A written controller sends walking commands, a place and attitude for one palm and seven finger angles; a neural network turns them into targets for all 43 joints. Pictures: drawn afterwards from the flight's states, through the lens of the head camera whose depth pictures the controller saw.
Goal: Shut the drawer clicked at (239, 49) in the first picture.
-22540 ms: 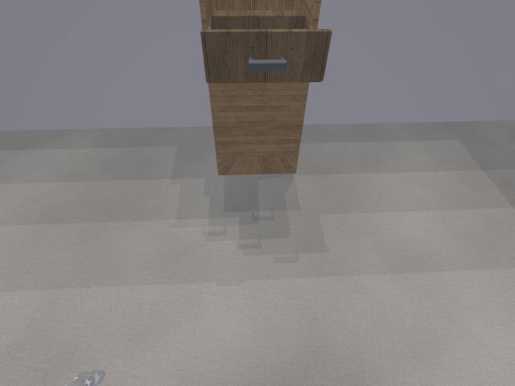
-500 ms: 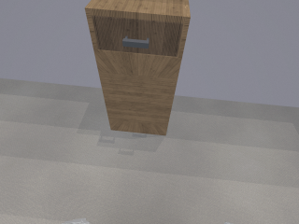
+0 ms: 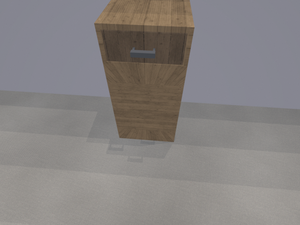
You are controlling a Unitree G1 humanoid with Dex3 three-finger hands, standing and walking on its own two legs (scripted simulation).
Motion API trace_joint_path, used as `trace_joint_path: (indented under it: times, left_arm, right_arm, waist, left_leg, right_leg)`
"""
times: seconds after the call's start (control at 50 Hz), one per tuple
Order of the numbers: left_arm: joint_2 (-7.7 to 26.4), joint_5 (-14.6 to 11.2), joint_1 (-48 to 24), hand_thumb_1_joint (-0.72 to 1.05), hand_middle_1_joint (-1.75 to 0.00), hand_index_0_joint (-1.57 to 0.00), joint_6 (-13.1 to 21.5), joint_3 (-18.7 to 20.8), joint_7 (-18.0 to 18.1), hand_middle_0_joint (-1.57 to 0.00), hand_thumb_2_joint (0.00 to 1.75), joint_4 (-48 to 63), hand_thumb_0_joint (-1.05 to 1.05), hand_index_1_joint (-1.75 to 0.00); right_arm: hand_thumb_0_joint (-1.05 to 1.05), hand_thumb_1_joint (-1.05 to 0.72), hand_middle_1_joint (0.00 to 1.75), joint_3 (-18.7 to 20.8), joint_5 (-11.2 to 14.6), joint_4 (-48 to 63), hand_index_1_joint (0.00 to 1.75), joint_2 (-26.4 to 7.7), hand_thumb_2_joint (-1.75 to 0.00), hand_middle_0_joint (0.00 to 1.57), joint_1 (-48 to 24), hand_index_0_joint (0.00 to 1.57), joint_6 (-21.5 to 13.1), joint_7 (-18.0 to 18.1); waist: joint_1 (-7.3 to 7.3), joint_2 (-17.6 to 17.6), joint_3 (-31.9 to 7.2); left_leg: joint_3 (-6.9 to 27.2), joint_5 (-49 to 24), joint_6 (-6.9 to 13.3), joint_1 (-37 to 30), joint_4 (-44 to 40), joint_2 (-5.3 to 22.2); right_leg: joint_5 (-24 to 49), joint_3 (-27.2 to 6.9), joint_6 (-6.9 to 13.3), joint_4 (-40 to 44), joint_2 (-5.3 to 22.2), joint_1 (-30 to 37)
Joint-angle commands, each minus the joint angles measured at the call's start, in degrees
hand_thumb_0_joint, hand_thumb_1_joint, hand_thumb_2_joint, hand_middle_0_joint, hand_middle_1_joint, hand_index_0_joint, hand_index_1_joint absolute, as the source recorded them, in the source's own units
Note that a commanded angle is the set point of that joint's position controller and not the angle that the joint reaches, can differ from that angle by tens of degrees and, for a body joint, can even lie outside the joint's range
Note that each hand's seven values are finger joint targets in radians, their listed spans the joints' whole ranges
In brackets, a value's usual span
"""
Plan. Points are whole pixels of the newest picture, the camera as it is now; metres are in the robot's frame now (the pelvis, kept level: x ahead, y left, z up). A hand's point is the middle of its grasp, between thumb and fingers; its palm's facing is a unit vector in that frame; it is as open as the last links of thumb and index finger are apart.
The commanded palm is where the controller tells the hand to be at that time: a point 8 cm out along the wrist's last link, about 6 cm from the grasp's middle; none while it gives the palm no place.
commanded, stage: let the arm hang, fingers relaxed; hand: left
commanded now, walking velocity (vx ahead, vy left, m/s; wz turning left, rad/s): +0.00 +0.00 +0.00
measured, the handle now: (143, 51) +0.84 +0.09 +0.03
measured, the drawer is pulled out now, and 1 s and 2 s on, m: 0.00 0.00 0.00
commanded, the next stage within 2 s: look to check the result in 0.34 s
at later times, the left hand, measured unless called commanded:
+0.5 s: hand out of the picture -0.03 +0.15 -0.18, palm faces +0.04 -0.99 -0.16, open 7.4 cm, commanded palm none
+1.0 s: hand out of the picture +0.00 +0.14 -0.18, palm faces +0.04 -0.99 -0.15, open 7.4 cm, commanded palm none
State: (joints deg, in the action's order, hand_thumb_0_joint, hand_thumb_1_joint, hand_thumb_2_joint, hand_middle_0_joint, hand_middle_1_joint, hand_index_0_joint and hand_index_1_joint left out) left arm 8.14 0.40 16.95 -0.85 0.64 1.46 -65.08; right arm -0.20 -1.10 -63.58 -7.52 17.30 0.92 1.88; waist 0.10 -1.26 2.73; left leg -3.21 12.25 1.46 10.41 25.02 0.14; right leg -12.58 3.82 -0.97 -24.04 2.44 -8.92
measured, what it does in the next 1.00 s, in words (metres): stands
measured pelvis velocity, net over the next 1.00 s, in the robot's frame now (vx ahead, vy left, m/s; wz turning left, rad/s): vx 0.01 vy -0.01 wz -0.01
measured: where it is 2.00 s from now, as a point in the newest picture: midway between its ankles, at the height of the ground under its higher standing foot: outside the picture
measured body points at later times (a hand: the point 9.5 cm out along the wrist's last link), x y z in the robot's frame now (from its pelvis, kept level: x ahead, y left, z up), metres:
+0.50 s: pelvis +0.00 +0.00 +0.00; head +0.01 +0.00 +0.45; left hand -0.03 +0.20 -0.16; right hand -0.05 -0.20 -0.17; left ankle +0.02 +0.10 -0.74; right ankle +0.01 -0.13 -0.74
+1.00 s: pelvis +0.01 -0.01 +0.00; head +0.03 -0.01 +0.45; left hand -0.01 +0.20 -0.16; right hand -0.02 -0.21 -0.16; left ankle +0.02 +0.10 -0.74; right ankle +0.01 -0.13 -0.74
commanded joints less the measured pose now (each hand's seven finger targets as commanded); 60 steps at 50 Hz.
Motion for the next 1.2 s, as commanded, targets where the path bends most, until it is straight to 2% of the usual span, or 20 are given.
trace_joint_path:
  times: [0.0,0.06,0.1,0.2,0.38,0.48,0.6,0.66,0.72,0.8,0.88,0.96,1.1,1.18]
  left_arm:
    - [4.52,0.21,3.67,0.9,-0.3,-0.2,0.93,0.89,0.52,-0.2,0.9,0.25,0.0,-0.3]
    - [4.09,0.26,4.06,0.9,-0.3,-0.2,0.92,1.02,0.62,-0.2,0.9,-0.08,0.0,-0.3]
    - [3.54,0.26,4.42,0.9,-0.3,-0.2,0.9,0.99,0.64,-0.2,0.9,-0.35,0.0,-0.3]
    - [2.57,0.28,5.0,0.9,-0.3,-0.2,1.16,1.08,0.81,-0.2,0.9,-0.67,0.0,-0.3]
    - [1.78,0.32,5.58,0.9,-0.3,-0.2,1.24,1.09,0.97,-0.2,0.9,-1.13,0.0,-0.3]
    - [1.72,0.3,5.78,0.9,-0.3,-0.2,1.43,1.08,1.04,-0.2,0.9,-1.33,0.0,-0.3]
    - [1.99,0.28,5.72,0.9,-0.3,-0.2,1.55,0.99,1.06,-0.2,0.9,-1.28,0.0,-0.3]
    - [2.06,0.27,5.88,0.9,-0.3,-0.2,1.65,1.01,1.09,-0.2,0.9,-1.3,0.0,-0.3]
    - [2.15,0.25,5.3,0.9,-0.3,-0.2,1.63,1.07,1.05,-0.2,0.9,-1.15,0.0,-0.3]
    - [2.23,0.21,5.33,0.9,-0.3,-0.2,1.82,1.04,1.07,-0.2,0.9,-1.16,0.0,-0.3]
    - [2.26,0.22,4.93,0.9,-0.3,-0.2,1.8,1.12,1.08,-0.2,0.9,-1.13,0.0,-0.3]
    - [2.41,0.2,4.8,0.9,-0.3,-0.2,1.92,1.16,1.07,-0.2,0.9,-1.06,0.0,-0.3]
    - [2.74,0.16,4.25,0.9,-0.3,-0.2,1.89,1.15,1.02,-0.2,0.9,-1.07,0.0,-0.3]
    - [3.02,0.13,4.05,0.9,-0.3,-0.2,1.96,1.23,0.98,-0.2,0.9,-0.9,0.0,-0.3]
  right_arm:
    - [0.0,-0.9,0.3,1.16,0.13,0.31,0.3,-4.63,-0.9,0.2,4.83,0.2,-0.97,0.48]
    - [0.0,-0.9,0.3,1.31,0.14,-0.12,0.3,-4.07,-0.9,0.2,5.69,0.2,-1.03,0.5]
    - [0.0,-0.9,0.3,1.36,0.1,-0.36,0.3,-3.74,-0.9,0.2,5.88,0.2,-1.13,0.59]
    - [0.0,-0.9,0.3,1.55,0.17,-0.69,0.3,-2.78,-0.9,0.2,6.94,0.2,-1.3,0.73]
    - [0.0,-0.9,0.3,1.69,0.2,-1.06,0.3,-2.18,-0.9,0.2,7.95,0.2,-1.16,0.78]
    - [0.0,-0.9,0.3,1.75,0.22,-1.2,0.3,-2.15,-0.9,0.2,7.95,0.2,-1.15,0.73]
    - [0.0,-0.9,0.3,1.72,0.29,-1.38,0.3,-1.94,-0.9,0.2,7.48,0.2,-1.02,0.65]
    - [0.0,-0.9,0.3,1.81,0.31,-1.27,0.3,-2.04,-0.9,0.2,6.99,0.2,-1.0,0.62]
    - [0.0,-0.9,0.3,1.77,0.29,-1.53,0.3,-2.15,-0.9,0.2,6.85,0.2,-1.17,0.69]
    - [0.0,-0.9,0.3,1.81,0.35,-1.47,0.3,-2.25,-0.9,0.2,6.34,0.2,-1.22,0.72]
    - [0.0,-0.9,0.3,1.8,0.35,-1.63,0.3,-2.39,-0.9,0.2,5.91,0.2,-1.42,0.79]
    - [0.0,-0.9,0.3,1.8,0.38,-1.55,0.3,-2.77,-0.9,0.2,5.52,0.2,-1.5,0.86]
    - [0.0,-0.9,0.3,1.72,0.32,-1.87,0.3,-2.91,-0.9,0.2,5.23,0.2,-1.33,0.79]
    - [0.0,-0.9,0.3,1.71,0.3,-1.91,0.3,-3.06,-0.9,0.2,5.15,0.2,-1.41,0.8]
  waist:
    - [-0.3,0.56,4.48]
    - [-0.31,0.68,4.35]
    - [-0.21,-0.54,4.34]
    - [-0.33,-0.35,3.28]
    - [-0.63,0.1,4.7]
    - [-0.74,1.14,3.47]
    - [-0.81,1.12,4.38]
    - [-0.82,1.94,3.59]
    - [-0.83,0.33,3.16]
    - [-0.83,1.41,2.56]
    - [-0.72,0.15,2.35]
    - [-0.71,0.73,2.19]
    - [-0.73,1.32,3.16]
    - [-0.72,1.24,2.41]
  left_leg:
    - [6.14,1.88,0.75,3.36,-7.5,5.6]
    - [6.41,3.57,0.85,3.91,-7.89,5.59]
    - [6.49,4.07,0.91,3.9,-8.17,5.57]
    - [6.07,1.74,0.97,2.91,-7.42,5.61]
    - [5.79,3.06,0.86,3.42,-7.28,5.61]
    - [5.32,1.33,0.84,2.06,-6.43,5.58]
    - [4.82,0.2,0.6,2.19,-5.69,5.36]
    - [4.66,-1.13,0.58,0.95,-5.0,5.36]
    - [4.87,-1.75,0.55,1.22,-5.36,5.54]
    - [4.71,-3.56,0.47,0.46,-4.89,5.58]
    - [4.8,-5.3,0.51,-0.04,-5.13,5.84]
    - [4.68,-6.98,0.48,-0.69,-4.9,5.97]
    - [4.46,-5.68,0.22,-0.27,-5.33,5.78]
    - [4.4,-6.86,0.21,-0.72,-5.17,5.82]
  right_leg:
    - [-2.45,-3.86,2.6,5.07,2.87,-3.27]
    - [-3.13,-3.46,2.54,4.83,2.85,-3.2]
    - [-2.45,-3.63,2.5,4.4,2.7,-3.5]
    - [-0.8,-3.81,2.55,4.15,2.73,-3.39]
    - [-1.54,-3.98,2.51,4.28,2.56,-4.79]
    - [-1.2,-4.16,2.55,4.32,2.79,-4.93]
    - [-1.47,-4.47,2.58,4.84,3.03,-5.55]
    - [-1.12,-4.63,2.6,4.95,3.14,-5.79]
    - [-0.14,-4.34,2.5,4.56,2.99,-4.91]
    - [0.89,-4.57,2.51,4.9,3.16,-4.44]
    - [2.25,-4.31,2.41,4.59,3.15,-3.89]
    - [3.8,-4.31,2.39,4.73,3.21,-3.41]
    - [2.95,-4.46,2.42,5.44,3.23,-3.23]
    - [3.98,-4.32,2.43,5.34,3.32,-2.59]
